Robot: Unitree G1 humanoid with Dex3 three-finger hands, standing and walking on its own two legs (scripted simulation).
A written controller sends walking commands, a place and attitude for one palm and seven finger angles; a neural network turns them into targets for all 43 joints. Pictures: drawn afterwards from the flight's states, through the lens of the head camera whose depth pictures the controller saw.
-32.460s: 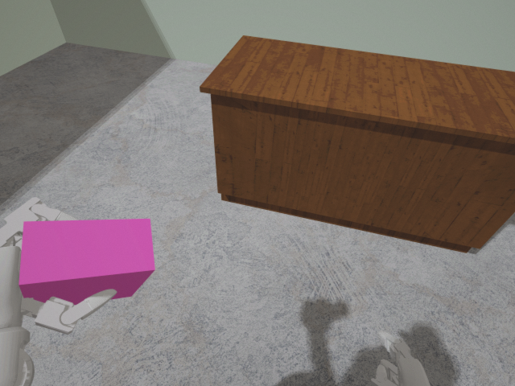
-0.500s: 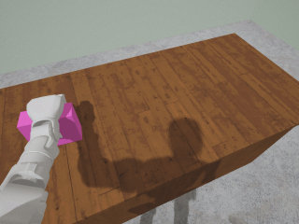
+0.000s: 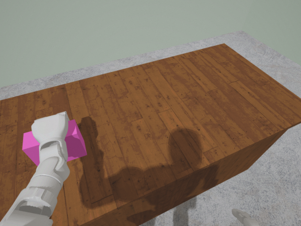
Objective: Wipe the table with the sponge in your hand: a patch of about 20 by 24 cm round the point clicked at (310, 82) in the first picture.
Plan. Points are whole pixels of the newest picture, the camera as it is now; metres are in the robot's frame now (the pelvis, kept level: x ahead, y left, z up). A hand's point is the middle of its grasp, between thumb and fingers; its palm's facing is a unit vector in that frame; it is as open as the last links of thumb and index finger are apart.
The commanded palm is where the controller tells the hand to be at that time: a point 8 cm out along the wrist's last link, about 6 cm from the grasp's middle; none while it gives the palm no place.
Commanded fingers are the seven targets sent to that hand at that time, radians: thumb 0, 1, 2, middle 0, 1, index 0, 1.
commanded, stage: wipe back along the middle lane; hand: left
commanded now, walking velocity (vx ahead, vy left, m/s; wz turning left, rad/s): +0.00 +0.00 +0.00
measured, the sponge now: (59, 148) +0.34 +0.32 -0.03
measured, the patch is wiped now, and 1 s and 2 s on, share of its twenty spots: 0.50 0.55 0.65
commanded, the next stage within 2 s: slide across to the third lane in 1.98 s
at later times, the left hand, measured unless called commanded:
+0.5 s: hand (62, 146) +0.32 +0.29 +0.01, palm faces -0.04 +0.01 -1.00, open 10.2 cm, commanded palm +0.27 +0.25 +0.03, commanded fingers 0.00 0.10 1.30 -1.20 -1.60 -1.20 -1.60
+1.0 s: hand (63, 159) +0.28 +0.27 +0.01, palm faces +0.01 -0.04 -1.00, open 10.2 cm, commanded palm +0.22 +0.24 +0.03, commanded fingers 0.00 0.10 1.30 -1.20 -1.60 -1.20 -1.60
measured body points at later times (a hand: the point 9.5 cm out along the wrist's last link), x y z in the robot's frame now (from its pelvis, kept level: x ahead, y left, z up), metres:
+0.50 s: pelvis -0.01 +0.00 +0.00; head +0.01 -0.02 +0.45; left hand +0.32 +0.28 +0.07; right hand +0.16 -0.24 -0.12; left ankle -0.02 +0.08 -0.73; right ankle +0.00 -0.11 -0.73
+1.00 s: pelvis +0.01 +0.00 +0.00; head +0.00 -0.01 +0.45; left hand +0.27 +0.26 +0.07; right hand +0.24 -0.22 -0.08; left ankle -0.02 +0.08 -0.73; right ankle +0.00 -0.11 -0.73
